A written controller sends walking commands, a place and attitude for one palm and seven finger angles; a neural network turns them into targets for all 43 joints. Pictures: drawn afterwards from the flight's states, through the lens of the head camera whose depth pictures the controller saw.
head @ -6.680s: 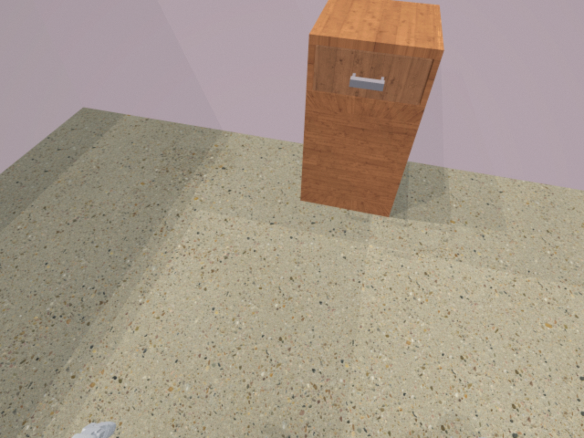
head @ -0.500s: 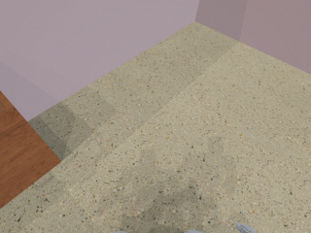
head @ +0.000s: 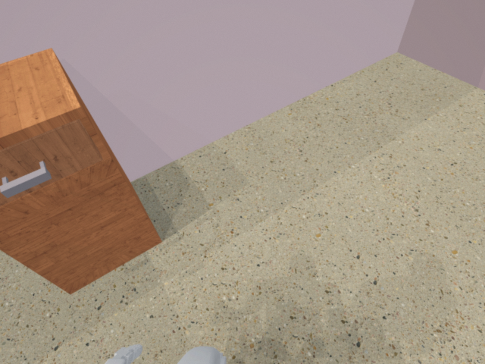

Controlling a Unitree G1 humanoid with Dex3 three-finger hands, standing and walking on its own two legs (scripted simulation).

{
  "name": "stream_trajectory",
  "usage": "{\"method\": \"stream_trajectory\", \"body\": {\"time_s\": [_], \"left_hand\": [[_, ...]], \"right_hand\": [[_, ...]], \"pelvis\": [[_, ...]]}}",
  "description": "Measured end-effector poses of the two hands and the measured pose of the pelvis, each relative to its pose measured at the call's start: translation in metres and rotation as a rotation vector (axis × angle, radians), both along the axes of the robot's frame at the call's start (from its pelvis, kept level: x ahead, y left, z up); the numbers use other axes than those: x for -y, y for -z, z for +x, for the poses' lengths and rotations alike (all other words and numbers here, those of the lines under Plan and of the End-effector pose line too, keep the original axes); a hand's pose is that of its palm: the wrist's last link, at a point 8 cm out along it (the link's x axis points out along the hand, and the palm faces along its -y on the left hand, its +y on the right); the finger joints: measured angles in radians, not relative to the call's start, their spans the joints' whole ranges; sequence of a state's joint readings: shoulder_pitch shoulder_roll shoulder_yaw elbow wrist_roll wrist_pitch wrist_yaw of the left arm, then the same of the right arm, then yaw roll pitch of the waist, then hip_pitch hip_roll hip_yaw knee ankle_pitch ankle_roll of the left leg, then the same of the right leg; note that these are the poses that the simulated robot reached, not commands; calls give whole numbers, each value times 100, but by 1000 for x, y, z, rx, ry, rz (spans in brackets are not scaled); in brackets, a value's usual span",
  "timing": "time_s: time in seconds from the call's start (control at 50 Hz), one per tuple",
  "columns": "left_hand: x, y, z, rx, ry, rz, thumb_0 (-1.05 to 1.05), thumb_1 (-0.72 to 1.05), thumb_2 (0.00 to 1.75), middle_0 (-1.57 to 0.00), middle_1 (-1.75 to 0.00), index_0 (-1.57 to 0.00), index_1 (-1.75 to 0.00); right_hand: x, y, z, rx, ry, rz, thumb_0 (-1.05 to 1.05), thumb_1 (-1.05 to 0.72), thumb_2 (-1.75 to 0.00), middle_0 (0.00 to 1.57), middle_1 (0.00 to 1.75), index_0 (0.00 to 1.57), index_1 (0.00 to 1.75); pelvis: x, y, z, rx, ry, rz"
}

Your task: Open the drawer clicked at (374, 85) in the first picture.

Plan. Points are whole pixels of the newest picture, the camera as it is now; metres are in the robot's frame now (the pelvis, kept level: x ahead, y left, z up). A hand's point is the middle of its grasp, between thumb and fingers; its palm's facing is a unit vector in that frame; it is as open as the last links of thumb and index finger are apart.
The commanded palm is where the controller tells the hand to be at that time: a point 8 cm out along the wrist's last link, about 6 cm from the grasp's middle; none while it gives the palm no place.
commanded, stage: turn to face it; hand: left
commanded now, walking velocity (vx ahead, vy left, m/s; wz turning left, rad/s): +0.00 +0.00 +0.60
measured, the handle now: (25, 177) +0.58 +0.64 -0.10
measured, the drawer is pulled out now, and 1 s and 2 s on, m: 0.00 0.00 0.00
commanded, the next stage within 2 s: take the last steps up to it in 0.84 s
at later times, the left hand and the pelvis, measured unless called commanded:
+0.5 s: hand out of the picture -0.01 +0.28 -0.17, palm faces +0.34 -0.90 -0.27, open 7.4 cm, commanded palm none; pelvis -0.01 +0.04 +0.00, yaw +17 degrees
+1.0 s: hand out of the picture -0.04 +0.17 -0.14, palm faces +0.51 -0.82 -0.27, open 7.4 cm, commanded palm none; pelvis +0.00 -0.02 +0.00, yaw +29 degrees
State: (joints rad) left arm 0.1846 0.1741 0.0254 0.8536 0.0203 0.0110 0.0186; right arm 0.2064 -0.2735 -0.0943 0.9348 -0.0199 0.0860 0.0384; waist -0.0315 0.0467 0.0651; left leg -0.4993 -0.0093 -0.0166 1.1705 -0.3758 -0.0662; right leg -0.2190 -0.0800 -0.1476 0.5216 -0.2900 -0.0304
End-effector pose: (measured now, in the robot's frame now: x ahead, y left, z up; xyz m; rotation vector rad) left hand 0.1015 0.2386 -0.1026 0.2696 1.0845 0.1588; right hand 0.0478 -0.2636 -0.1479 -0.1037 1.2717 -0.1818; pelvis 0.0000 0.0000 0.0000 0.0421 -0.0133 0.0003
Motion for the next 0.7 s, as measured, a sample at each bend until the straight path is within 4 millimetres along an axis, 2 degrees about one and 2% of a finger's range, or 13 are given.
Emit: {"method": "stream_trajectory", "body": {"time_s": [0.08,0.16,0.24,0.3,0.34,0.42,0.54,0.62,0.7], "left_hand": [[-3,5,-31,-47,-70,-13,1,90,89,-20,-30,-20,-30],[-16,15,-68,-107,-151,-27,1,90,89,-21,-30,-20,-30],[-37,30,-107,-166,-243,-43,1,90,89,-21,-30,-20,-30],[-57,48,-133,-200,-313,-57,1,90,89,-21,-30,-20,-30],[-67,53,-145,-228,-345,-55,1,90,89,-20,-30,-20,-30],[-77,45,-148,-208,-390,-56,1,91,89,-20,-30,-19,-30],[-77,28,-132,-114,-414,-46,1,91,89,-20,-30,-19,-30],[-67,21,-118,-66,-420,-33,1,91,89,-20,-30,-19,-30],[-48,15,-106,-19,-423,-13,1,91,89,-20,-30,-19,-30]], "right_hand": [[-2,-4,12,-24,-61,-6,1,-91,-90,19,30,20,29],[-14,-8,36,-21,-139,-21,1,-91,-90,19,30,20,29],[-37,-14,71,30,-233,-48,1,-91,-90,19,30,20,29],[-57,-14,97,101,-302,-75,1,-91,-90,19,30,20,29],[-69,-19,107,134,-335,-82,1,-91,-90,19,30,20,29],[-84,-28,111,144,-378,-91,1,-90,-90,20,30,20,29],[-94,-27,109,118,-420,-58,1,-90,-90,20,30,20,29],[-89,-18,105,95,-430,-28,1,-90,-90,20,30,20,30],[-74,-3,101,64,-434,2,1,-90,-90,20,30,20,30]], "pelvis": [[1,-2,0,-1,-52,5],[-5,-1,-2,-6,-102,0],[-18,5,-3,-9,-158,-15],[-33,17,-4,-13,-197,-34],[-37,18,-7,-9,-213,-32],[-42,9,-8,-5,-258,-43],[-39,2,-9,-3,-318,-44],[-29,2,-7,-3,-353,-38],[-11,7,-5,-6,-385,-24]]}}
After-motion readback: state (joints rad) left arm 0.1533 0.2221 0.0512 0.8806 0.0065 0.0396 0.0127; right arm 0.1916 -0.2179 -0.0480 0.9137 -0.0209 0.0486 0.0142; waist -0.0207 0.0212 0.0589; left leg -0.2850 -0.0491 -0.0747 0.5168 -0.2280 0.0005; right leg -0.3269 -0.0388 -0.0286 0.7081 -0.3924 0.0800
